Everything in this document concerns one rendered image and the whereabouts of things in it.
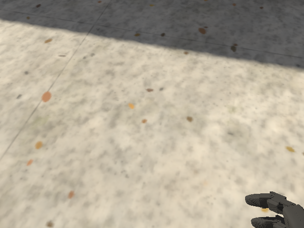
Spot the right robot hand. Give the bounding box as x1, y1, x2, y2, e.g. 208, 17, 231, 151
245, 191, 304, 228

